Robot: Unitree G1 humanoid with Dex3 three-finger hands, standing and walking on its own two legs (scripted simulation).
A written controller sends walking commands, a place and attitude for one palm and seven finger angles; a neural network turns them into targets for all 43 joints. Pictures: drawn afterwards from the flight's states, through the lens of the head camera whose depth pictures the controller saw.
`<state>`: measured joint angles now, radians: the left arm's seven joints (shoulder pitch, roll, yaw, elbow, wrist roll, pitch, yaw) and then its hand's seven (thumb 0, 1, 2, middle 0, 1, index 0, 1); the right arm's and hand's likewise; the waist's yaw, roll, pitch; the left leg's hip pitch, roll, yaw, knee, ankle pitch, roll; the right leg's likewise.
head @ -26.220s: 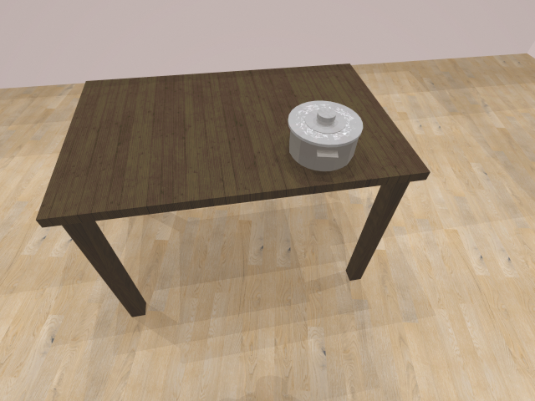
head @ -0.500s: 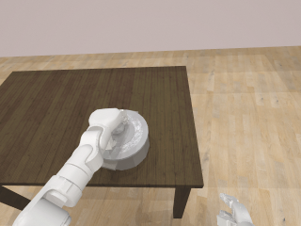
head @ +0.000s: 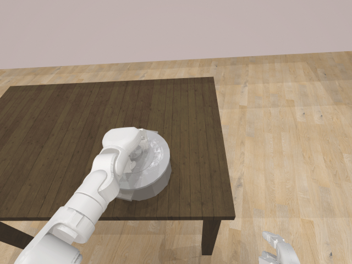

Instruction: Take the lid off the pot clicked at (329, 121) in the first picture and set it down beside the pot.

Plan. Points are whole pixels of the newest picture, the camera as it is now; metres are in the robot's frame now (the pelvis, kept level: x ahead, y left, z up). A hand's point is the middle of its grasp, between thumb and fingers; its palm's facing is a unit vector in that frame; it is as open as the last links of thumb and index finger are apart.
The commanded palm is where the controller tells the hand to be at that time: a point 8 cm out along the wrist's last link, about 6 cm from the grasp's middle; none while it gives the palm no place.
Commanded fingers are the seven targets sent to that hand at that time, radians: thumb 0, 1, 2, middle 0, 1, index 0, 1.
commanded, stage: close the fingers and squeeze the knob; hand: left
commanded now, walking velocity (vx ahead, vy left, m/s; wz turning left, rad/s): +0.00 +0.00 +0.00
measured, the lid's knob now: (133, 152) +0.40 +0.14 +0.00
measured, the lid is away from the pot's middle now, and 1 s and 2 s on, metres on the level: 0.00 0.00 0.01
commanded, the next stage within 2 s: lift the lid straight up in 0.78 s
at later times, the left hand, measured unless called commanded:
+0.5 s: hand (128, 156) +0.37 +0.14 +0.03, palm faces -0.30 -0.10 -0.95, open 7.7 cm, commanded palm +0.35 +0.14 +0.09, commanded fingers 0.00 0.46 0.95 -0.78 -0.97 -0.79 -0.96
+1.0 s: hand (128, 157) +0.37 +0.14 +0.03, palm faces -0.28 -0.10 -0.95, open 7.7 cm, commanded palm +0.35 +0.14 +0.10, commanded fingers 0.00 0.64 1.01 -0.84 -1.01 -0.85 -0.98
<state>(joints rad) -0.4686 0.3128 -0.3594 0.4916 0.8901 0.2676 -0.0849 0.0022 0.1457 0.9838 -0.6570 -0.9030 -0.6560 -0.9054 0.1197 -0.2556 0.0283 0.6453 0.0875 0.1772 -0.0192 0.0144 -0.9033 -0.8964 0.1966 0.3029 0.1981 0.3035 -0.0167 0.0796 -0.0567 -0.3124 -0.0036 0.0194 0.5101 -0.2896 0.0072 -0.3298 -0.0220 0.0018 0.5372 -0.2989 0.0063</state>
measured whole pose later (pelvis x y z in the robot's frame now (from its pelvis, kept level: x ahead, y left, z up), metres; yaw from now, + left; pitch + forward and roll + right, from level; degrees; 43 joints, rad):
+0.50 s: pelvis +0.00 +0.00 +0.00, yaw +0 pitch +5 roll +0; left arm -0.46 0.32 -0.35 0.48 0.89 0.25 -0.08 0.00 0.20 0.84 -0.66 -0.91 -0.67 -0.90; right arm 0.11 -0.25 0.03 0.64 0.09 0.18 -0.02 0.01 -0.90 -0.90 0.20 0.30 0.20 0.30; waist -0.01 0.08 -0.06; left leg -0.31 0.00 0.02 0.51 -0.29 0.01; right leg -0.33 -0.02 0.00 0.53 -0.30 0.01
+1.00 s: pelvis +0.00 +0.00 +0.00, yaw +0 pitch +5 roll +0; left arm -0.44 0.31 -0.37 0.44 0.89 0.29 -0.07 0.01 0.23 0.81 -0.64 -0.90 -0.65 -0.88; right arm 0.10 -0.25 0.04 0.64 0.09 0.17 -0.01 0.01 -0.90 -0.90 0.20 0.30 0.20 0.30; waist -0.02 0.08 -0.06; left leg -0.30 0.00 0.02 0.51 -0.29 0.01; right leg -0.32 -0.02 0.00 0.53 -0.30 0.01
